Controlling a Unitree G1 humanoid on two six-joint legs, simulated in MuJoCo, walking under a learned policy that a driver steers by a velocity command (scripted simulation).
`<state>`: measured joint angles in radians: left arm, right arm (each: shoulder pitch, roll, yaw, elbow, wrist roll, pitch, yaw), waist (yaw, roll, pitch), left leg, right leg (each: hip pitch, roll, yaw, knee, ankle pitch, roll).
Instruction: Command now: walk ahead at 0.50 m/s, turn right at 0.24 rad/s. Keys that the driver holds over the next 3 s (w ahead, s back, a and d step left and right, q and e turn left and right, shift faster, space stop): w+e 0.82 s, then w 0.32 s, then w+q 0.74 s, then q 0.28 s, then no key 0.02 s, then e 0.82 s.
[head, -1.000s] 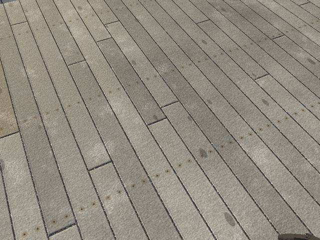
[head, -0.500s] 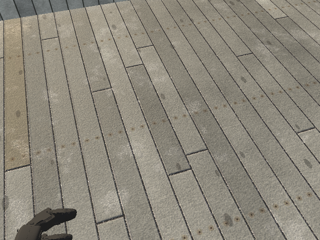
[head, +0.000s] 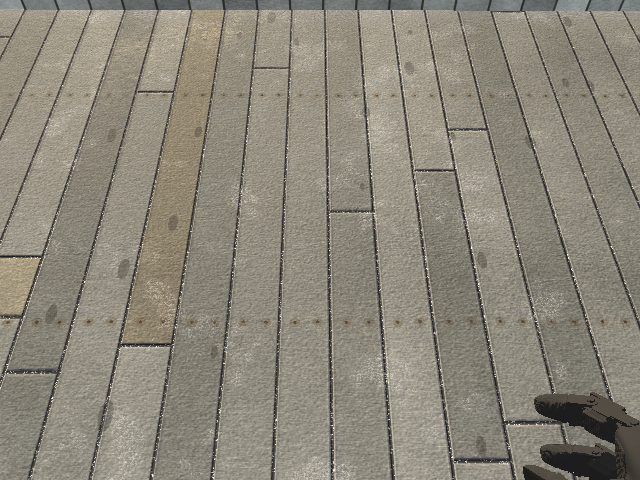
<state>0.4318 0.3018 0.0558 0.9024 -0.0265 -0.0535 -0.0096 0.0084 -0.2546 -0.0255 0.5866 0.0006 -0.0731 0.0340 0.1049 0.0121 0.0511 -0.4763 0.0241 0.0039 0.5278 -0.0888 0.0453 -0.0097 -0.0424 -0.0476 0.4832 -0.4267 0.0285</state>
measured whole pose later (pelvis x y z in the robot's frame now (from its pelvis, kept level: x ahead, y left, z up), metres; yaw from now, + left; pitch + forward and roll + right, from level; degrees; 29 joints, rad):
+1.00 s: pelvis +0.54 -0.13 +0.00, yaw -32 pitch +2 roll +0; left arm 0.39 0.31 0.08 0.77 -0.01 -0.03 0.02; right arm 0.04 -0.28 -0.05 0.71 -0.01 -0.12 0.03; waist 0.07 0.00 0.01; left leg -0.45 -0.02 -0.01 0.49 -0.10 0.02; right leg -0.05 0.07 0.20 0.54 -0.46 -0.04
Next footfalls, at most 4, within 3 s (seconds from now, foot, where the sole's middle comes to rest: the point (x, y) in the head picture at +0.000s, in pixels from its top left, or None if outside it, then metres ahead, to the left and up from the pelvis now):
0.48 right None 0.38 -0.18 -0.76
0.98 left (417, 352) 0.73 -0.11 -0.76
1.48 right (564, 325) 0.83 -0.45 -0.76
1.98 left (477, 205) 1.18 -0.27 -0.76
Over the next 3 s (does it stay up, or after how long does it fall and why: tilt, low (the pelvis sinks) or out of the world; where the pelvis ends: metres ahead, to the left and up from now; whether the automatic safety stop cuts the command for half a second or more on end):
stays up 1.15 -0.41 0.00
